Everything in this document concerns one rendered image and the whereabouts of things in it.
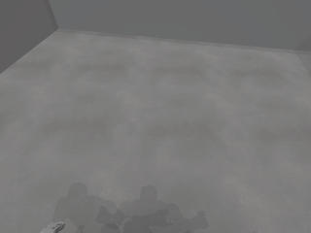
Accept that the robot left hand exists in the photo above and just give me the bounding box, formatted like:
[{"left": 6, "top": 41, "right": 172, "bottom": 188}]
[{"left": 40, "top": 221, "right": 65, "bottom": 233}]

